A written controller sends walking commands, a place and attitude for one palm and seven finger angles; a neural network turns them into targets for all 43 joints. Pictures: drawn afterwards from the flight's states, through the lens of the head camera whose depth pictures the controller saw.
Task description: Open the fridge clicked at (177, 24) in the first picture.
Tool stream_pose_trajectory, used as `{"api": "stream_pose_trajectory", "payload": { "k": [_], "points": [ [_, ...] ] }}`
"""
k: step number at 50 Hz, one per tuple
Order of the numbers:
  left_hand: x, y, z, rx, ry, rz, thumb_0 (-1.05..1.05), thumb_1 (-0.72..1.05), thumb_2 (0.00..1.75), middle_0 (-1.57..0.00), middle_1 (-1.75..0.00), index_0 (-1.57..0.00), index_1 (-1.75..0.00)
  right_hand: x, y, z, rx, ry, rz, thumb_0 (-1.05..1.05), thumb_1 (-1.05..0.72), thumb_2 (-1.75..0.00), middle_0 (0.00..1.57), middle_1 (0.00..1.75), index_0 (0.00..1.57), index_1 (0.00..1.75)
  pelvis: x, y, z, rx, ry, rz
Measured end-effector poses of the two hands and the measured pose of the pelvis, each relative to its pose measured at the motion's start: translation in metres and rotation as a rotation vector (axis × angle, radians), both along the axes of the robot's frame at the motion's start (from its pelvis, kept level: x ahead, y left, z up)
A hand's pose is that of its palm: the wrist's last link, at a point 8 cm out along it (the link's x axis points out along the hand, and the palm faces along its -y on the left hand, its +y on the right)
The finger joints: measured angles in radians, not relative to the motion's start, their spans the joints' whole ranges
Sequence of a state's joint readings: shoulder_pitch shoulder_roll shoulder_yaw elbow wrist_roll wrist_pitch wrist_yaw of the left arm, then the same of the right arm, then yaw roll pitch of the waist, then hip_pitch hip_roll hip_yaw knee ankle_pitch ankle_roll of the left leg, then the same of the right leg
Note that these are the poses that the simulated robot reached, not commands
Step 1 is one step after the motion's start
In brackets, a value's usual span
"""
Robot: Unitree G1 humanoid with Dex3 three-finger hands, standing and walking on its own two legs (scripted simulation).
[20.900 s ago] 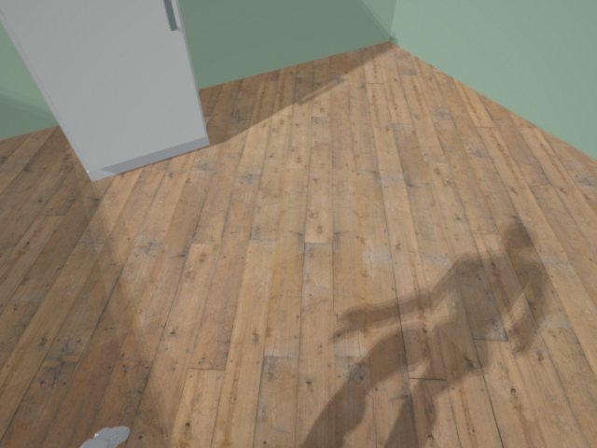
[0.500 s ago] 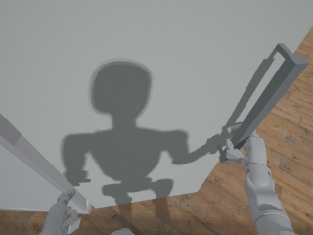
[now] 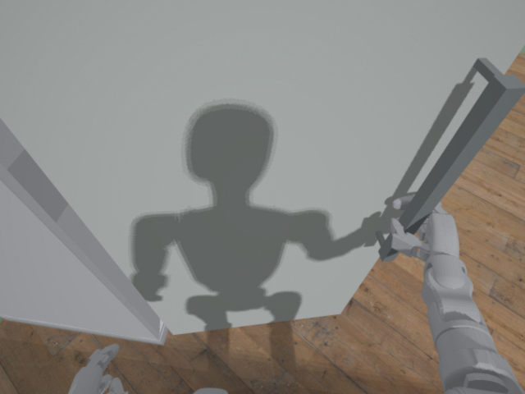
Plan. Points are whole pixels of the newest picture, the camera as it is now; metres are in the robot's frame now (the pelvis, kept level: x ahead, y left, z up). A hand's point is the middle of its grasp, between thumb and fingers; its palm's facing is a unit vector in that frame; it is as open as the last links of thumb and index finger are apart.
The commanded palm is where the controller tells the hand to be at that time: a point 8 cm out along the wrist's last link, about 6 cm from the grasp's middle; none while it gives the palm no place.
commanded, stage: stop walking and hold the door back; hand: right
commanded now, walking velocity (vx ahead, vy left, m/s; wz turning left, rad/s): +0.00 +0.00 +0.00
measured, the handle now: (422, 186) +0.42 -0.21 +0.09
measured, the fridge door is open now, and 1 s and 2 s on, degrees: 75 74 74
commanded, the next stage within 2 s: loosen the grip on the handle in 0.22 s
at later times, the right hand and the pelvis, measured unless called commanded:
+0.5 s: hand (403, 231) +0.38 -0.20 +0.02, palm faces +0.16 +0.97 -0.20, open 7.1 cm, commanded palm +0.35 -0.24 +0.03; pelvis +0.01 +0.01 -0.01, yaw -1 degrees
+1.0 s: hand (405, 233) +0.39 -0.20 +0.00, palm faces +0.16 +0.96 -0.22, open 13.7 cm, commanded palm +0.36 -0.26 +0.02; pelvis +0.02 +0.01 -0.02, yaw -1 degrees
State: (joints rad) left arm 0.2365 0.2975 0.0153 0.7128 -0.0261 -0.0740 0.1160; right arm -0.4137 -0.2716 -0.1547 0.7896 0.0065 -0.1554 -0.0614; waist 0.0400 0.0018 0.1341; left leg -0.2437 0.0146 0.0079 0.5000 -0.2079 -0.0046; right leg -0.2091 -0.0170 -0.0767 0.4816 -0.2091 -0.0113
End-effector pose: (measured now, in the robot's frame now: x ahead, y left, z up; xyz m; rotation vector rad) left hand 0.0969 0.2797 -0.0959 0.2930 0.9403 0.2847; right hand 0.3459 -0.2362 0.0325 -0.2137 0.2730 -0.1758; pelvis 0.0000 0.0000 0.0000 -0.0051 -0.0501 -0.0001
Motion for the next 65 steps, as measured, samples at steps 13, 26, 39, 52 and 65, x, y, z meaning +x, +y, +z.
{"api": "stream_pose_trajectory", "payload": {
  "k": [13,26,39,52,65],
  "points": [
    [0.026,-0.04,-0.005,-0.082,-0.034,-0.054,0.01,0.9,0.9,-0.2,-0.3,-0.21,-0.3,-0.006,0.0,0.0,0.001,-0.001,-0.003,0.03,-0.63,-0.77,0.23,1.26,0.45,1.39,0.01,-0.003,0.002,0.005,0.037,0.014],
    [0.04,-0.023,-0.002,-0.113,-0.134,-0.112,0.0,0.9,0.9,-0.2,-0.3,-0.21,-0.3,0.006,-0.006,0.001,0.024,-0.01,-0.018,0.01,-0.36,-0.64,0.34,1.31,0.45,1.39,0.007,0.011,-0.011,-0.004,0.126,-0.019],
    [0.022,0.003,-0.012,-0.049,-0.043,-0.07,0.01,0.9,0.9,-0.2,-0.3,-0.21,-0.3,0.011,-0.01,-0.012,0.006,-0.017,-0.013,0.0,0.41,-0.26,0.35,1.29,0.41,1.32,0.011,0.016,-0.02,-0.002,0.176,-0.021],
    [0.029,-0.022,-0.024,-0.106,-0.021,-0.079,0.01,0.9,0.9,-0.2,-0.3,-0.21,-0.3,0.012,-0.019,-0.015,0.008,-0.024,-0.022,-0.01,0.54,-0.2,0.27,1.17,0.39,1.24,0.019,0.009,-0.022,0.007,0.197,-0.023],
    [0.03,-0.027,-0.026,-0.082,0.011,-0.08,0.0,0.9,0.9,-0.2,-0.3,-0.21,-0.3,0.018,-0.065,-0.014,-0.001,-0.022,-0.052,-0.01,0.54,-0.2,0.26,1.15,0.28,1.16,0.02,0.0,-0.028,0.021,0.222,-0.031]
  ]
}}
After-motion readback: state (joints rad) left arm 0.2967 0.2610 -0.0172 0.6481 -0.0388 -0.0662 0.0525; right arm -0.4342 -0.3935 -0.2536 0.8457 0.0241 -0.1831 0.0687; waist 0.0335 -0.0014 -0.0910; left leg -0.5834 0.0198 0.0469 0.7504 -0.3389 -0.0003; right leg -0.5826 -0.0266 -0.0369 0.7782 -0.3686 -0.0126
